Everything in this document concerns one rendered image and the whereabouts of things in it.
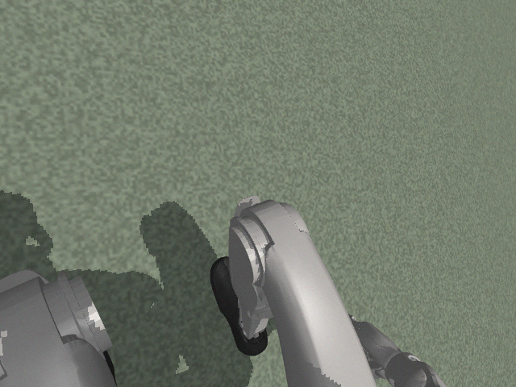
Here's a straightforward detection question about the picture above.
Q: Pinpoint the right robot foot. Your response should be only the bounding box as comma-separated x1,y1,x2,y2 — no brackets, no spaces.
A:
210,256,268,356

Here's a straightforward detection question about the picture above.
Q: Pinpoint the right robot arm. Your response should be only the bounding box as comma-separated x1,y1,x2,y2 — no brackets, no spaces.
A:
385,352,447,387

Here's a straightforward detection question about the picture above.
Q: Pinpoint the right robot hand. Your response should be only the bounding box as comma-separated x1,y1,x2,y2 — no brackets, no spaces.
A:
348,314,403,381

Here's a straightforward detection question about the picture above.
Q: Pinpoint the left robot foot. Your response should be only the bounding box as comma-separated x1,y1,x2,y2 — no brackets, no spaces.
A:
103,351,117,385

